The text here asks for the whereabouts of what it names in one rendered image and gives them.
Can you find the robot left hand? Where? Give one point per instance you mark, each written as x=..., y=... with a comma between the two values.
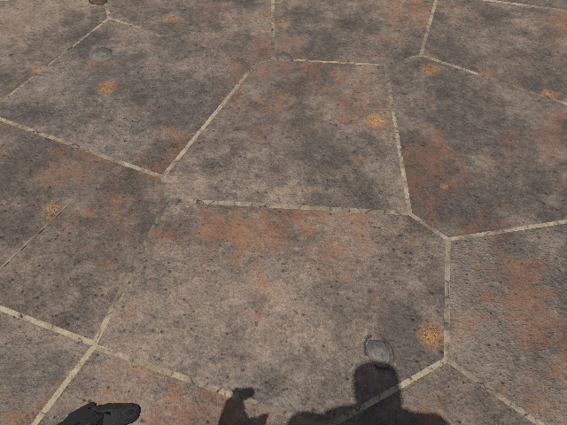
x=107, y=414

